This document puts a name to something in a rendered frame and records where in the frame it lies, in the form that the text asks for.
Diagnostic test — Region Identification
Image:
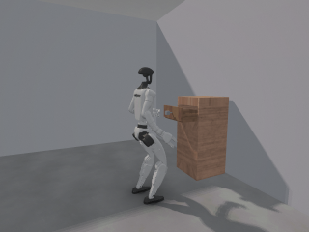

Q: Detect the robot left hand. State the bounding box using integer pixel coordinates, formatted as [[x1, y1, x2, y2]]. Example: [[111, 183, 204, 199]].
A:
[[152, 108, 160, 118]]

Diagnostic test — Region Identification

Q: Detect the left robot shin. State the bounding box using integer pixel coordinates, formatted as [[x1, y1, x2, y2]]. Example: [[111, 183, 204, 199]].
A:
[[136, 161, 154, 189]]

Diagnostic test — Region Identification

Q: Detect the robot right hand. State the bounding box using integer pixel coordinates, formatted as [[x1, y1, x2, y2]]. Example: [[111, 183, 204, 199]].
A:
[[161, 132, 178, 149]]

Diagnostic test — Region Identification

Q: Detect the left robot upper arm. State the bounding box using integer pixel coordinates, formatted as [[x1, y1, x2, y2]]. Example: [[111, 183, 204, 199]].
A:
[[128, 89, 137, 114]]

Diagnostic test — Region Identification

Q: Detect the cabinet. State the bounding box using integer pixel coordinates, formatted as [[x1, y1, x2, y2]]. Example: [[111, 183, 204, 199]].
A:
[[176, 96, 229, 181]]

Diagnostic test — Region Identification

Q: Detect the robot right foot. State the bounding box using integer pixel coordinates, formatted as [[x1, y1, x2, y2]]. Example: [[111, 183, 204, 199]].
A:
[[143, 195, 164, 205]]

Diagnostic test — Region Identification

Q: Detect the drawer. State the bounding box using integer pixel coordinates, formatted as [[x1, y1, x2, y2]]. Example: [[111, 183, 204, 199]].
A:
[[163, 105, 198, 123]]

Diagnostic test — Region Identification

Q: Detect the right robot upper arm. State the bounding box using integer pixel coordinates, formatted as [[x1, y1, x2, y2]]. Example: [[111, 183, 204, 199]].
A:
[[141, 89, 156, 119]]

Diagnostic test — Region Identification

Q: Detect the robot right forearm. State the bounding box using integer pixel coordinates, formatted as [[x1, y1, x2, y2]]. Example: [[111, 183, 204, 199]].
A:
[[144, 111, 165, 137]]

